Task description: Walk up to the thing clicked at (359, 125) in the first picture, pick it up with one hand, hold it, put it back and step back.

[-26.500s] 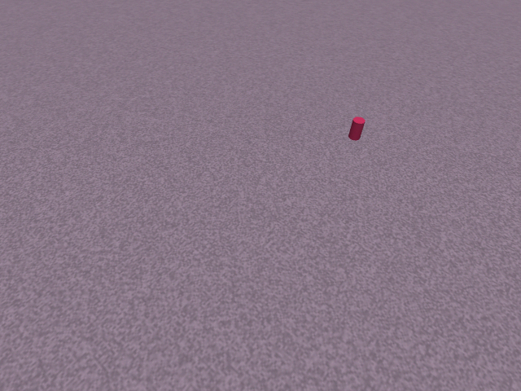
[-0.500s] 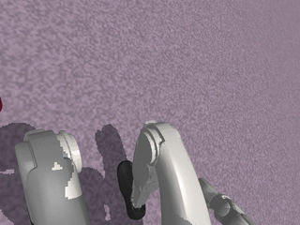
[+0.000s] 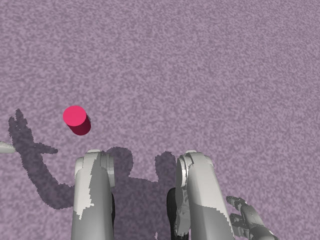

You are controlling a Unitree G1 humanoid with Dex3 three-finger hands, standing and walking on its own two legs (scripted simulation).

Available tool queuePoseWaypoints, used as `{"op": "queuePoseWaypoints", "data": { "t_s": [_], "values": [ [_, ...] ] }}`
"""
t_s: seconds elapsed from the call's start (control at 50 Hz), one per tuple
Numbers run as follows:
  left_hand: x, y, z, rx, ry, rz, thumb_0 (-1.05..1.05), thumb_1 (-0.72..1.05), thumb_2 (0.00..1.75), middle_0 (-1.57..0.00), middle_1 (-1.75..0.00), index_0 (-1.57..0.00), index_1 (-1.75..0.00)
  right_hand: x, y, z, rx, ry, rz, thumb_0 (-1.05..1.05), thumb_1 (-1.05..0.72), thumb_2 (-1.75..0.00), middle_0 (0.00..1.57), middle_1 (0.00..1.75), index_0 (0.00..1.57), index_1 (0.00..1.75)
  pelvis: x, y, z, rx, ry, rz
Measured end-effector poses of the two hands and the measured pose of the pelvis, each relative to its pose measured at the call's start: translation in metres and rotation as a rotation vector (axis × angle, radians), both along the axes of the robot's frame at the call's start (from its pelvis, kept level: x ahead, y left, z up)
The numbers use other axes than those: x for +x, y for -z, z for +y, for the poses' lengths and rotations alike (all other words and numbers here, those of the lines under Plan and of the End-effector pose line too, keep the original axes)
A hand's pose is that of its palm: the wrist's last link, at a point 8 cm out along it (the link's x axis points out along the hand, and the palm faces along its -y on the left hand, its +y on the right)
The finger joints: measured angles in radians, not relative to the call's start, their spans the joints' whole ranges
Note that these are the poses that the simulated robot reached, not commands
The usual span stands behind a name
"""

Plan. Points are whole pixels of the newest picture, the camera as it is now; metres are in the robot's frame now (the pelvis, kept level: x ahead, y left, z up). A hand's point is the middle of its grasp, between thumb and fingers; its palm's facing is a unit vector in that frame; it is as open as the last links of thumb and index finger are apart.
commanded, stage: home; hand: left
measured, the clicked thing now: (78, 121) +0.46 +0.26 -0.32
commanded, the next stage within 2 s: none
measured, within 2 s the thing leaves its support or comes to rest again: neither
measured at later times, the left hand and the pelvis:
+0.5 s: hand out of the picture +0.27 +0.28 +0.13, palm faces +0.27 -0.87 -0.42, open 17.3 cm; pelvis +0.05 -0.01 +0.22, yaw +7 degrees
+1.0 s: hand out of the picture +0.24 +0.21 +0.29, palm faces +0.26 -0.92 -0.30, open 17.5 cm; pelvis +0.09 +0.01 +0.33, yaw +9 degrees
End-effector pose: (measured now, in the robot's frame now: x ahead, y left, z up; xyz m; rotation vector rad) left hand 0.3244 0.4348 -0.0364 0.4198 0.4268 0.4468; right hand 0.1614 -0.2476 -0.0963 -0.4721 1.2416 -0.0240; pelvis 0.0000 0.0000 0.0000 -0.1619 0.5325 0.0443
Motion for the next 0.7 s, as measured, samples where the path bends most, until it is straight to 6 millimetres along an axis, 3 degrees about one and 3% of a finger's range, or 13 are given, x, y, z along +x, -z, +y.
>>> {"op": "queuePoseWaypoints", "data": {
  "t_s": [0.08, 0.14, 0.24, 0.44, 0.56, 0.7],
  "values": [
    [-0.022, -0.021, -0.024, -0.001, 0.012, 0.114, -0.01, -0.51, 0.08, -0.06, -0.07, -0.05, -0.06, 0.002, -0.011, 0.001, 0.048, 0.049, 0.004, 0.00, -0.91, -0.90, 0.20, 0.30, 0.21, 0.30, 0.003, -0.027, -0.002, 0.025, -0.007, 0.028],
    [-0.039, -0.036, -0.051, -0.033, 0.027, 0.177, -0.01, -0.50, 0.09, -0.06, -0.07, -0.06, -0.06, 0.010, -0.032, 0.003, 0.073, 0.069, -0.017, 0.00, -0.91, -0.90, 0.20, 0.30, 0.21, 0.30, 0.006, -0.053, -0.005, 0.043, -0.013, 0.036],
    [-0.060, -0.075, -0.083, -0.091, 0.001, 0.231, -0.01, -0.48, 0.09, -0.06, -0.07, -0.06, -0.06, 0.035, -0.084, 0.006, 0.081, 0.072, -0.099, 0.01, -0.90, -0.90, 0.20, 0.30, 0.21, 0.30, 0.015, -0.102, -0.012, 0.069, -0.029, 0.025],
    [-0.081, -0.175, -0.110, -0.137, -0.091, 0.271, -0.01, -0.50, 0.08, -0.06, -0.06, -0.06, -0.06, 0.089, -0.203, 0.007, 0.066, 0.058, -0.336, 0.01, -0.90, -0.90, 0.20, 0.30, 0.21, 0.30, 0.042, -0.196, -0.016, 0.095, -0.066, -0.065],
    [-0.093, -0.219, -0.134, -0.203, -0.104, 0.317, -0.01, -0.50, 0.08, -0.06, -0.06, -0.06, -0.06, 0.099, -0.264, 0.010, 0.063, 0.063, -0.415, 0.01, -0.90, -0.90, 0.20, 0.30, 0.21, 0.30, 0.057, -0.245, -0.012, 0.105, -0.084, -0.138],
    [-0.102, -0.273, -0.154, -0.250, -0.104, 0.315, -0.01, -0.52, 0.07, -0.06, -0.06, -0.06, -0.05, 0.096, -0.318, 0.020, 0.058, 0.087, -0.469, 0.01, -0.90, -0.90, 0.20, 0.30, 0.21, 0.30, 0.074, -0.291, -0.005, 0.118, -0.102, -0.231]
  ]
}}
